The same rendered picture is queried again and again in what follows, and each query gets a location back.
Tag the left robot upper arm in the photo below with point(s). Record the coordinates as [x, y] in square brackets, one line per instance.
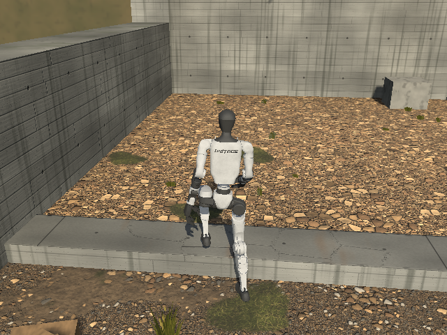
[203, 146]

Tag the right robot shin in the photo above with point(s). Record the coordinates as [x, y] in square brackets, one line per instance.
[242, 265]

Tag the robot head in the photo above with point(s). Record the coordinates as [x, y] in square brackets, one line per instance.
[226, 123]

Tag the right robot upper arm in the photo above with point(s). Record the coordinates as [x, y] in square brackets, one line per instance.
[248, 155]

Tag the left robot hand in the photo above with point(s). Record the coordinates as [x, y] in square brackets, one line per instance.
[187, 213]

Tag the right robot hand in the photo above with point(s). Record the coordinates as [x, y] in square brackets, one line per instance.
[238, 181]

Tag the robot right forearm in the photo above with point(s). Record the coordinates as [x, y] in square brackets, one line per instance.
[243, 180]

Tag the robot left forearm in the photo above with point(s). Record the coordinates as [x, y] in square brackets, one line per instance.
[194, 189]

